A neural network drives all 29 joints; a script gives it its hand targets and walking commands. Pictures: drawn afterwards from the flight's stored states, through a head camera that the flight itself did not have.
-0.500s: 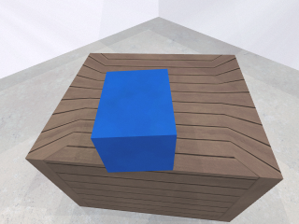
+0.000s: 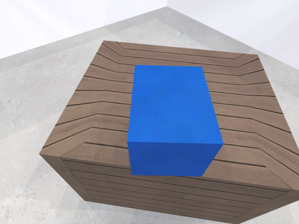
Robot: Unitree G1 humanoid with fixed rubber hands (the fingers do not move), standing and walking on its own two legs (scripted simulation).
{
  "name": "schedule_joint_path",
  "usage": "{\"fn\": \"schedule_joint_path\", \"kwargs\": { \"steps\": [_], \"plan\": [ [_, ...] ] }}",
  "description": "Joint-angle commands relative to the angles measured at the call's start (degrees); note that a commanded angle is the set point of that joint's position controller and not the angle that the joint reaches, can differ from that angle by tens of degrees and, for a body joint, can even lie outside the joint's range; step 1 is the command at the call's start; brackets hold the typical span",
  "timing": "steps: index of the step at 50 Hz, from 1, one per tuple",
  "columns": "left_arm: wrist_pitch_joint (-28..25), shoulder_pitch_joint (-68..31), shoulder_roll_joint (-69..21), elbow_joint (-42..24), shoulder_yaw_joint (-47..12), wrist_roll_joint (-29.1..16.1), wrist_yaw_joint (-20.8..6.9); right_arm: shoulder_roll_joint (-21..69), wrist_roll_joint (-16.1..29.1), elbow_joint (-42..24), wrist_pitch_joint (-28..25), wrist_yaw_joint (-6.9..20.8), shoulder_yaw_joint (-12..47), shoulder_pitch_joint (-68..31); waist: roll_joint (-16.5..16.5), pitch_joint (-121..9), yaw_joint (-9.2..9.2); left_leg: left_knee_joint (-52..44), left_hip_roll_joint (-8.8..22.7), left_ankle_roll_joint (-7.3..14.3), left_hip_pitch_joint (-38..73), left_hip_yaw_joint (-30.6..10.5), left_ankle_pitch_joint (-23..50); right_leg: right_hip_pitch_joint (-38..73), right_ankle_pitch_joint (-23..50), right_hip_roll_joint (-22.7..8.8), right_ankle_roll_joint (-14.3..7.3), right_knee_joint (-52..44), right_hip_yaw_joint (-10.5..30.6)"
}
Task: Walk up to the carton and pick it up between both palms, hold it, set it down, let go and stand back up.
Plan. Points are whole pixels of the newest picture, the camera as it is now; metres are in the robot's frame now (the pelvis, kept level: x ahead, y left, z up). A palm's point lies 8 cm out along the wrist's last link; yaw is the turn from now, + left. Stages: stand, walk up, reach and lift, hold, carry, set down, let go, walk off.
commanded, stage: walk up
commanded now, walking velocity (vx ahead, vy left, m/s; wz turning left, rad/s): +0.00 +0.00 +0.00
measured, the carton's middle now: (167, 119) +0.44 -0.03 -0.02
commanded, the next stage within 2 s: none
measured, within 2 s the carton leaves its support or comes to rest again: neither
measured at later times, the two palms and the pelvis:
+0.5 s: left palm out of the picture -0.03 +0.26 -0.12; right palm out of the picture +0.00 -0.17 -0.14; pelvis +0.01 +0.04 +0.01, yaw -2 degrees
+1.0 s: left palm out of the picture +0.01 +0.23 -0.16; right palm out of the picture -0.09 -0.29 -0.12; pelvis -0.06 -0.02 +0.00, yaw -3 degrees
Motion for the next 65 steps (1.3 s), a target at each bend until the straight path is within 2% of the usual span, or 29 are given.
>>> {"fn": "schedule_joint_path", "kwargs": {
  "steps": [1,4,6,12,16,18,20,24,33,34,35,36,38,41,44,45,47,49,51,52,53,54,55,56,58,60,61,63,65],
  "plan": [
    [3.39,7.29,4.07,-1.75,0.41,-1.04,-0.09,-10.23,-1.5,-1.88,0.38,0.31,-0.95,2.07,24.93,3.76,-0.78,-27.73,16.11,6.56,-9.04,-22.39,-28.14,-4.04,-9.03,2.32,-3.6,11.73,1.37],
    [2.98,6.15,2.31,-0.48,0.02,-1.09,-1.01,-5.13,-1.15,-1.44,-0.96,-0.24,0.81,5.12,19.71,0.3,-0.62,-21.87,9.75,4.65,0.87,-12.83,-3.63,-7.31,-4.71,3.65,-4.68,12.93,1.53],
    [2.95,9.95,1.1,0.7,-0.31,-0.87,-0.61,-6.61,-0.18,-1.2,-1.3,-0.04,0.55,3.7,19.06,-2.62,0.98,-20.3,9.44,4.77,3.36,-10.68,-4.32,-5.52,-4.01,4.28,-4.24,15.33,0.46],
    [2.33,1.54,2.18,-1.11,-0.44,-1.66,0.22,-7.65,-0.62,0.09,-1.0,-0.46,0.34,6.91,12.77,-3.1,-1.72,-18.67,10.38,8.21,7.58,-13.6,-3.86,-4.6,-3.74,4.47,-3.01,0.91,-0.75],
    [0.92,5.96,1.78,1.76,-1.16,-1.78,0.72,-7.47,0.38,0.51,-0.13,-0.06,0.23,7.95,4.59,-4.32,-0.71,-15.3,8.64,5.51,5.73,-12.48,-4.0,4.7,10.5,1.8,-4.17,-16.57,2.5],
    [0.49,6.34,4.8,2.1,-1.07,-1.07,0.6,-5.89,0.58,0.64,-0.04,0.23,0.13,10.48,-4.45,-5.44,-2.67,-11.53,5.15,3.41,3.39,-7.74,-4.79,4.97,4.32,-3.63,-5.66,-18.61,9.23],
    [0.73,-1.08,3.79,1.16,-1.41,-1.36,0.13,-5.39,0.35,0.47,0.36,0.42,0.23,8.96,-13.97,3.01,-3.96,-10.45,2.69,1.83,12.27,-4.43,0.71,-13.27,-9.9,-2.26,-6.71,-22.61,8.81],
    [-0.33,0.71,1.31,0.94,-1.83,-1.49,0.6,-4.91,-0.09,2.47,-0.67,0.74,1.0,12.03,-5.51,0.81,-3.18,-11.59,4.5,3.31,8.83,-7.02,4.83,-0.93,7.58,-0.31,-4.89,-17.83,4.35],
    [0.17,4.5,2.23,2.22,-2.24,-1.8,0.34,-3.46,-0.43,3.4,-0.55,0.41,1.59,12.21,7.14,3.48,-2.0,-14.01,4.63,3.05,6.95,-6.72,-1.74,-2.77,5.13,-0.25,-6.03,-16.62,4.96],
    [2.43,0.72,13.19,0.84,1.94,-1.64,0.59,-11.93,-1.62,-0.22,-0.74,-1.31,-1.4,13.19,0.62,8.09,-6.19,-9.06,17.52,4.4,10.77,-16.04,21.58,-14.14,7.66,2.71,-3.08,-0.72,-0.43],
    [3.37,1.96,11.11,-0.26,1.75,-1.16,0.62,-16.04,-0.96,1.04,-0.63,-2.27,-2.5,18.48,8.91,0.81,-7.16,-10.74,27.29,10.55,16.34,-25.8,40.41,-17.76,-10.16,5.4,-1.04,14.76,-2.86],
    [4.46,3.45,9.36,-0.28,2.11,-0.5,0.47,-15.92,-0.73,2.28,-0.34,-2.9,-2.45,20.89,10.0,-2.42,-6.62,-10.78,30.61,14.15,12.72,-26.35,42.87,-15.09,-16.36,4.69,-0.99,26.19,0.18],
    [5.13,-1.36,6.0,-3.0,1.97,-0.17,-0.24,-14.82,-1.08,1.77,0.14,-3.35,-2.64,19.56,9.52,-6.16,-6.74,-12.78,27.43,15.86,6.79,-22.71,31.2,-12.81,-14.26,4.16,-1.41,34.39,2.59],
    [4.98,-5.28,5.13,-5.43,2.8,0.39,-1.58,-11.93,-1.99,-0.04,0.88,-3.55,-2.94,12.56,12.0,-7.04,-5.06,-15.06,18.9,11.38,0.44,-15.97,5.24,-14.12,-5.73,5.04,-0.67,40.3,5.35],
    [5.31,-2.25,4.86,-6.13,3.14,0.12,-1.78,-13.72,-2.17,-3.02,1.21,-3.06,-3.69,6.03,16.37,-8.38,-2.76,-12.35,15.84,9.4,4.12,-9.98,8.75,-17.01,-3.81,6.9,0.52,38.13,2.78],
    [5.51,-3.27,4.73,-7.0,3.18,-0.28,-1.7,-13.77,-2.29,-3.02,1.2,-2.9,-3.96,5.7,16.66,-8.27,-3.23,-11.85,15.43,9.04,5.9,-9.46,10.94,-17.69,-4.38,6.01,0.81,33.88,2.48],
    [4.05,-0.25,0.53,-7.06,1.0,-1.26,-2.66,-8.37,-0.99,-0.6,1.5,-1.74,-2.63,3.86,26.88,-13.53,0.28,-16.76,6.15,6.78,0.94,-3.41,-16.15,-5.02,-6.42,6.48,-0.6,14.53,-1.67],
    [3.65,0.5,3.92,-6.8,1.61,-1.55,-2.33,-10.92,-1.58,-1.15,2.29,-1.41,-4.08,2.48,30.88,-9.67,-0.92,-16.1,6.17,6.7,-1.21,-7.19,-18.14,0.55,-7.01,6.24,-0.47,1.02,-3.37],
    [3.27,8.37,6.72,-2.82,2.22,-2.0,-0.91,-13.61,-1.78,-0.94,2.91,-0.74,-4.8,3.1,18.9,-8.84,1.3,-6.95,6.78,5.68,-2.21,-6.83,-16.53,5.46,2.1,6.35,-0.51,-11.14,-4.57],
    [2.85,10.21,7.22,-1.1,2.02,-1.9,-0.43,-12.39,-1.99,-0.82,3.12,-0.28,-4.72,5.78,4.37,-4.05,1.28,1.93,3.51,4.45,-7.66,-3.53,-17.25,4.56,3.55,5.41,0.18,-14.91,-1.86],
    [2.47,8.17,10.14,-2.26,2.02,-1.18,-0.39,-9.41,-1.76,-0.94,3.36,0.09,-3.67,8.26,-12.1,-0.44,0.48,11.91,-1.04,2.26,-14.17,0.1,-23.19,-1.53,-10.08,-4.96,0.43,-20.2,13.83],
    [2.3,2.09,14.55,-6.22,2.29,-0.69,-0.19,-6.35,-1.24,-1.7,3.92,0.06,-3.2,10.26,-19.12,3.18,-2.17,16.94,-2.88,0.38,-16.22,-3.67,-23.67,-14.19,-24.54,-15.6,-1.96,-27.61,29.24],
    [2.78,-3.8,18.41,-8.0,3.02,-0.38,0.06,-7.84,-1.51,-4.49,4.35,0.03,-3.55,7.26,-25.9,7.65,-1.2,24.83,-1.63,0.04,-12.64,-7.12,-20.51,-31.95,-43.99,-20.02,-9.65,-35.27,37.39],
    [2.56,-10.37,20.49,-8.75,3.89,0.77,0.24,-11.07,-1.1,-6.13,4.56,0.77,-4.23,8.03,-30.08,11.49,-3.96,33.58,-1.29,0.35,-1.5,-7.32,-18.46,-47.93,-47.95,-20.43,-15.15,-40.64,37.72],
    [0.97,-18.61,7.83,-12.3,0.27,-0.5,-0.57,-8.13,0.35,-1.0,4.53,2.29,-3.15,12.31,-20.29,12.39,-8.64,31.21,-1.68,1.76,-0.27,-4.94,-11.43,-32.57,-15.1,-3.99,-7.31,-31.51,11.06],
    [0.58,-20.98,6.78,-13.07,0.1,-0.48,-0.49,-5.74,-1.11,1.81,3.58,1.68,-2.7,18.52,-13.88,7.2,-12.34,30.75,-3.59,2.07,-16.42,-3.75,-8.68,-8.0,10.33,-0.4,-4.11,-20.25,-0.21],
    [0.26,-16.86,7.35,-11.48,0.55,-1.03,-0.61,-5.91,-1.61,2.49,3.45,1.16,-2.55,19.22,-12.71,6.3,-11.15,30.86,-3.66,1.76,-15.53,-3.0,-7.49,-6.16,9.67,-1.07,-3.71,-19.67,0.01],
    [-0.94,-0.28,0.09,-5.4,-1.88,-1.9,-0.32,-6.11,-1.29,-0.4,2.38,0.84,-1.83,9.62,-9.7,5.57,-3.3,16.62,0.19,0.89,-5.18,-2.71,-7.49,-7.37,4.94,-1.57,-5.01,-20.91,8.18],
    [-0.81,7.48,0.14,-2.08,-2.28,-1.0,-0.06,-5.91,0.37,-5.8,0.28,0.64,-1.29,-2.27,-11.62,4.02,1.25,3.47,-0.75,-0.22,-2.01,-2.75,-8.54,-3.6,19.0,-2.55,-8.43,-17.98,11.6]
  ]
}}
